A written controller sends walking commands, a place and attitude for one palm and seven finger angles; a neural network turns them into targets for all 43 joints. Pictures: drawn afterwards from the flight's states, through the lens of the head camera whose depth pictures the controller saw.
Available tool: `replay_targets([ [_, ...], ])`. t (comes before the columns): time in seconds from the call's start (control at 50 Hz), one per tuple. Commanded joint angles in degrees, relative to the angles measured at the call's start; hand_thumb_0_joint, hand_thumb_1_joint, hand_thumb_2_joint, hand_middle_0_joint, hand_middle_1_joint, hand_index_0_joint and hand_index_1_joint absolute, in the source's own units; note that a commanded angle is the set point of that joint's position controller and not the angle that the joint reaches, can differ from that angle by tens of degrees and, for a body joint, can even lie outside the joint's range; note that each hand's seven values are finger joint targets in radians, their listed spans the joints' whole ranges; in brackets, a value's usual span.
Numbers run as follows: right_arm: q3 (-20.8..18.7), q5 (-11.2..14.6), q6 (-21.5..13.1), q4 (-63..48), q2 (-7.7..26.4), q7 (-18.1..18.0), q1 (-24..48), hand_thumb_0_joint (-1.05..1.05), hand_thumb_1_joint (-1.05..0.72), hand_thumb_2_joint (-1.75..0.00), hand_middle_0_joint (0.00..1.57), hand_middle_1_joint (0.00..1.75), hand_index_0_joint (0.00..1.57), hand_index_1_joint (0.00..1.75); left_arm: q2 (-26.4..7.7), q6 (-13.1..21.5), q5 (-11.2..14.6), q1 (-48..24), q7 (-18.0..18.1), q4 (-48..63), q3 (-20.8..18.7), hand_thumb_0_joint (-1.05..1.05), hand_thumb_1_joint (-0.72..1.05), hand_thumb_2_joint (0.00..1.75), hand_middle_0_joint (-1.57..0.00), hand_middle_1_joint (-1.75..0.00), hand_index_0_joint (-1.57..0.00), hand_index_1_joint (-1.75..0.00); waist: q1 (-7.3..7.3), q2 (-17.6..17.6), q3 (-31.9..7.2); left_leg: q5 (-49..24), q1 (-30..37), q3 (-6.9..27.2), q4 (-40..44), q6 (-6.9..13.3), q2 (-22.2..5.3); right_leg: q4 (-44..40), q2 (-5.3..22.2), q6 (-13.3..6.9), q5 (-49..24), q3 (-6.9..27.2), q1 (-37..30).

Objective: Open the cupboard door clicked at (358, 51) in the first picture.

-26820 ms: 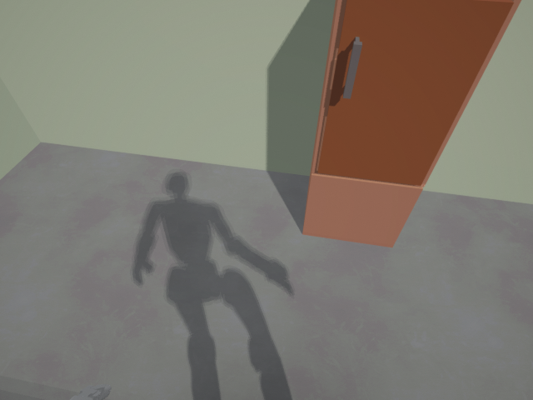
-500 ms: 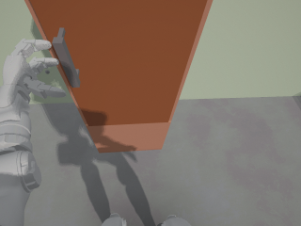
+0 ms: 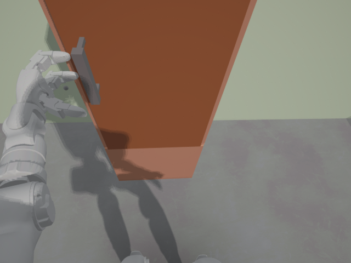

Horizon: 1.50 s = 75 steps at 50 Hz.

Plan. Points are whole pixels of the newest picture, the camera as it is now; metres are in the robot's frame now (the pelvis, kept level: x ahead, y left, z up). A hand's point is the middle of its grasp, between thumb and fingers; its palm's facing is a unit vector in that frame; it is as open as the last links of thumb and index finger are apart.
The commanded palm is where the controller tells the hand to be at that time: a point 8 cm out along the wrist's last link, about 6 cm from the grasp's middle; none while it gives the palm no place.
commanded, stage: slide the fingers in behind the handle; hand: left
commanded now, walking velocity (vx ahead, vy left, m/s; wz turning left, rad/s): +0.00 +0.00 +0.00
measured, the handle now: (89, 73) +0.52 +0.19 +0.11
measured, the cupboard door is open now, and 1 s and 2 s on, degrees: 0 0 0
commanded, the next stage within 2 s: close the thumb around the handle in 1.22 s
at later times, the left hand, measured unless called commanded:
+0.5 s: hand (86, 88) +0.47 +0.19 +0.11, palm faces +0.03 -1.00 +0.00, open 14.0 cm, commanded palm +0.45 +0.23 +0.11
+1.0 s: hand (98, 87) +0.47 +0.16 +0.11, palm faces +0.03 -1.00 +0.00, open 13.8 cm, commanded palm +0.45 +0.21 +0.11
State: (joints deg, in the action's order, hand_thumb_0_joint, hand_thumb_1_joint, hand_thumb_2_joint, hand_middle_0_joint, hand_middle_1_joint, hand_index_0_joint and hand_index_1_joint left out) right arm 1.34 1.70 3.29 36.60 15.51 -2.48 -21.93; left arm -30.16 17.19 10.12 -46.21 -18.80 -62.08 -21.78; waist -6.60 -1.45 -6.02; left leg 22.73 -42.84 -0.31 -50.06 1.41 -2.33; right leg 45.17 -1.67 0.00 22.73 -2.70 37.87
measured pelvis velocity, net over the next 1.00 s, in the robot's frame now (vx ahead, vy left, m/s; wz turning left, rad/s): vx -0.01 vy -0.02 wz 0.01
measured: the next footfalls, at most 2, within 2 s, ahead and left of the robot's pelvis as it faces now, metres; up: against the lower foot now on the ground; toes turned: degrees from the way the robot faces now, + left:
none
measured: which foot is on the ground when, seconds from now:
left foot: down 0.00-1.00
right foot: down 0.00-1.00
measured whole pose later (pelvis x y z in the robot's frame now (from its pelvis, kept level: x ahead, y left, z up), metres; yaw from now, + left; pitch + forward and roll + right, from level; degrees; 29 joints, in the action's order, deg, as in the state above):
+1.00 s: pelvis -0.01 -0.02 +0.00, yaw +0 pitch +15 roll -2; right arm 0.7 1.1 1.7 38.1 15.4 -1.3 -22.2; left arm -23.9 18.7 7.9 -49.1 -10.6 -63.9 -18.3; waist -7.2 -1.9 -5.5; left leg 21.4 -42.5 0.1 -49.1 0.2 -2.5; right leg 46.3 -1.9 -1.3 22.6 -3.0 38.4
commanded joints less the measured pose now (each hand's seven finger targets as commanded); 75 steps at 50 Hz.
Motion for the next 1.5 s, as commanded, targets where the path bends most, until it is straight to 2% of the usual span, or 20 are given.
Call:
replay_targets([
  [0.0, -3.6, -0.1, -1.7, -3.6, 10.0, -0.6, -6.0, 0.0, -0.9, -0.9, 0.2, 0.3, 0.2, 0.3, -9.3, 3.6, 0.7, -27.7, 0.2, 13.5, 2.1, 0.0, -0.5, 0.3, -0.3, -1.2, -0.3, -1.2, -2.12, -7.1, -22.1, -22.2, 24.3, 3.5, 4.7, -0.2, 0.4, -4.3, -1.7, -1.0, -17.4, -0.1, -0.4],
  [0.1, -3.8, -0.2, -2.3, -3.1, 9.6, -0.2, -5.6, 0.0, -0.9, -0.9, 0.2, 0.3, 0.2, 0.3, -3.9, 3.7, 1.0, -27.9, 1.4, 15.5, 5.8, 0.0, -0.5, 0.3, -0.3, -1.2, -0.3, -1.2, -2.32, -8.2, -23.0, -24.2, 27.5, 4.2, 4.6, -0.7, 0.3, -4.3, -1.8, -1.2, -17.1, -0.6, 1.1],
  [0.16, -3.8, -0.2, -2.5, -2.6, 10.0, -0.3, -6.0, 0.0, -0.9, -0.9, 0.2, 0.3, 0.2, 0.3, -4.8, 3.7, 1.3, -28.5, 2.2, 14.2, 4.6, 0.0, -0.5, 0.3, -0.3, -1.2, -0.3, -1.2, -2.53, -3.4, -21.3, -21.9, 25.1, 4.6, 5.0, -0.4, 0.4, -4.4, -1.8, -1.3, -16.4, -0.7, -0.2],
  [0.18, -3.8, -0.1, -2.6, -2.6, 9.7, -0.2, -5.4, 0.0, -0.9, -0.9, 0.2, 0.3, 0.2, 0.3, -3.0, 3.5, 1.1, -29.7, 2.3, 14.0, 5.9, 0.0, -0.5, 0.3, -0.3, -1.2, -0.3, -1.2, -3.07, -4.6, -21.0, -21.3, 25.1, 4.1, 5.1, -0.3, 0.5, -4.6, -1.7, -1.0, -16.6, -0.5, 0.5],
  [0.28, -3.3, -0.5, -2.7, -3.0, 9.6, -0.1, -5.4, 0.0, -0.9, -0.9, 0.2, 0.3, 0.2, 0.3, -9.9, 4.1, -0.5, -28.8, 5.3, 13.3, -0.2, 0.0, -0.5, 0.3, -0.3, -1.2, -0.3, -1.2, -0.6, -5.6, -22.3, -21.4, 22.8, 4.0, 5.2, -0.4, 1.0, -3.5, -1.4, -1.3, -17.1, -0.1, -2.0],
  [0.3, -3.1, -0.6, -2.8, -3.3, 9.2, 0.1, -5.0, 0.0, -0.9, -0.9, 0.2, 0.3, 0.2, 0.3, -7.8, 4.2, -0.8, -28.6, 5.8, 13.1, 1.4, 0.0, -0.5, 0.3, -0.3, -1.2, -0.3, -1.2, -0.86, -6.3, -21.6, -21.3, 22.8, 3.7, 5.2, -0.5, 1.0, -3.5, -1.4, -1.2, -16.9, -0.2, -1.5],
  [0.38, -3.3, -0.7, -2.8, -3.9, 9.2, 0.4, -5.1, 0.0, -0.9, -0.9, 0.2, 0.3, 0.2, 0.3, -8.9, 5.3, -2.0, -26.5, 6.9, 12.6, 0.3, 0.0, -0.5, 0.3, -0.3, -1.2, -0.3, -1.2, -0.58, -4.3, -22.7, -21.0, 21.6, 2.9, 4.5, -0.2, 1.1, -3.4, -1.5, -1.0, -17.9, 0.4, -3.0],
  [0.5, -3.6, -0.3, -2.7, -3.4, 9.3, 0.1, -5.2, 0.0, -0.9, -0.9, 0.2, 0.3, 0.2, 0.3, -5.5, 5.0, -0.8, -30.4, 5.5, 12.9, 3.4, 0.0, -0.5, 0.3, -0.3, -1.2, -0.3, -1.2, -2.35, -4.4, -21.6, -18.1, 21.6, 2.7, 4.9, -0.1, 1.0, -4.3, -1.5, -0.8, -16.8, 0.6, -2.4],
  [0.62, -3.6, -0.5, -3.1, -2.9, 9.2, 0.1, -6.1, 0.0, -0.9, -0.9, 0.2, 0.3, 0.2, 0.3, -6.3, 4.5, -1.1, -29.3, 7.4, 11.5, 1.7, 0.0, -0.5, 0.3, -0.3, -1.2, -0.3, -1.2, -1.29, -3.9, -21.6, -16.9, 19.8, 2.5, 5.3, 0.0, 1.3, -4.4, -1.4, -0.9, -16.1, 0.7, -3.4],
  [0.66, -3.6, -0.7, -3.1, -2.8, 9.2, 0.3, -6.3, 0.0, -0.9, -0.9, 0.2, 0.3, 0.2, 0.3, -6.1, 4.9, -1.4, -29.6, 8.1, 11.4, 2.1, 0.0, -0.5, 0.3, -0.3, -1.2, -0.3, -1.2, -2.06, -1.7, -21.0, -16.4, 18.5, 2.2, 5.1, 0.4, 1.4, -4.6, -1.4, -0.7, -16.6, 1.0, -4.3],
  [0.7, -3.7, -0.5, -3.2, -2.9, 8.8, 0.4, -6.0, 0.0, -0.9, -0.9, 0.2, 0.3, 0.2, 0.3, -3.5, 5.2, -1.8, -30.8, 8.0, 12.2, 4.7, 0.0, -0.5, 0.3, -0.3, -1.2, -0.3, -1.2, -2.52, -2.9, -21.0, -15.7, 18.9, 2.0, 5.2, 0.3, 1.5, -4.7, -1.3, -0.5, -16.4, 1.1, -3.6],
  [0.8, -3.9, -0.5, -3.3, -2.4, 8.9, 0.5, -6.2, 0.0, -0.9, -0.9, 0.2, 0.3, 0.2, 0.3, -3.1, 5.1, -1.3, -31.7, 8.3, 12.0, 4.6, 0.0, -0.5, 0.3, -0.3, -1.2, -0.3, -1.2, -2.83, -2.8, -21.6, -14.9, 19.0, 1.8, 5.1, 0.4, 1.5, -5.2, -1.3, -0.5, -16.3, 1.4, -3.9],
  [0.82, -3.9, -0.5, -3.2, -2.3, 9.2, 0.3, -6.5, 0.0, -0.9, -0.9, 0.2, 0.3, 0.2, 0.3, -5.7, 4.9, -1.2, -30.3, 8.6, 10.8, 2.0, 0.0, -0.5, 0.3, -0.3, -1.2, -0.3, -1.2, -1.99, -1.3, -21.8, -15.1, 18.0, 1.8, 5.1, 0.4, 1.6, -5.2, -1.3, -0.5, -16.9, 1.6, -5.2],
  [0.98, -3.6, -0.4, -3.0, -2.8, 9.2, 0.2, -6.2, 0.0, -0.9, -0.9, 0.2, 0.3, 0.2, 0.3, -7.9, 5.1, -1.9, -30.2, 8.1, 9.5, 1.3, 0.0, -0.5, 0.3, -0.3, -1.2, -0.3, -1.2, -2.28, -0.5, -20.4, -13.2, 14.7, 1.1, 5.3, 0.9, 1.9, -5.4, -1.0, -0.2, -17.2, 2.4, -7.0],
  [1.04, -3.6, -0.3, -3.1, -2.9, 9.0, 0.2, -5.9, 0.0, -0.9, -0.9, 0.2, 0.3, 0.2, 0.3, -6.4, 4.6, -1.5, -28.7, 7.2, 8.9, 2.1, 0.0, -0.5, 0.3, -0.3, -1.2, -0.3, -1.2, -2.25, -1.3, -20.4, -13.8, 15.4, 0.8, 5.0, 0.8, 2.0, -5.6, -1.0, -0.2, -17.8, 2.3, -6.6],
  [1.08, -3.4, -0.2, -2.8, -3.2, 9.2, 0.0, -5.9, 0.0, -0.9, -0.9, 0.2, 0.3, 0.2, 0.3, -9.3, 4.5, -1.4, -27.8, 7.0, 8.7, 0.0, 0.0, -0.5, 0.3, -0.3, -1.2, -0.3, -1.2, -1.53, -1.4, -20.7, -14.5, 14.3, 0.6, 5.1, 0.9, 2.1, -5.3, -0.9, -0.2, -19.2, 2.6, -8.4],
  [1.12, -3.4, -0.2, -2.8, -3.2, 8.9, 0.0, -5.8, 0.0, -0.9, -0.9, 0.2, 0.3, 0.2, 0.3, -6.7, 4.4, -1.3, -30.1, 6.7, 9.5, 2.5, 0.0, -0.5, 0.3, -0.3, -1.2, -0.3, -1.2, -2.52, -2.6, -20.1, -14.3, 15.7, 1.0, 5.2, 0.7, 1.9, -5.3, -0.9, -0.3, -18.0, 2.1, -6.2],
  [1.3, -3.6, -0.3, -2.7, -3.4, 9.2, 0.0, -6.2, 0.0, -0.9, -0.9, 0.2, 0.3, 0.2, 0.3, -7.2, 4.1, -1.5, -30.4, 7.4, 9.6, 1.7, 0.0, -0.5, 0.3, -0.3, -1.2, -0.3, -1.2, -2.47, -2.6, -20.8, -15.6, 17.1, 1.5, 5.1, 0.5, 1.7, -4.9, -1.1, -0.3, -17.4, 1.6, -4.5],
  [1.4, -3.9, -0.6, -2.8, -3.3, 8.7, 0.5, -6.1, 0.0, -0.9, -0.9, 0.2, 0.3, 0.2, 0.3, -2.6, 4.9, -1.4, -29.9, 7.9, 12.7, 4.5, 0.0, -0.22, 0.42, -0.32, -1.23, -0.32, -1.23, -1.89, -5.5, -23.8, -19.8, 22.5, 2.3, 4.7, -0.1, 1.3, -4.1, -1.4, -0.8, -18.3, 0.7, -2.7],
  [1.48, -4.0, -0.6, -2.6, -3.5, 9.0, 0.7, -6.0, 0.0, -0.9, -0.9, 0.2, 0.3, 0.2, 0.3, -5.6, 5.4, -1.4, -28.0, 8.6, 13.8, 1.7, 0.0, 0.0, 0.52, -0.34, -1.25, -0.34, -1.25, -1.0, -2.8, -23.7, -20.4, 20.9, 2.0, 5.0, 0.1, 1.4, -4.0, -1.5, -0.8, -20.0, 0.8, -5.3],
])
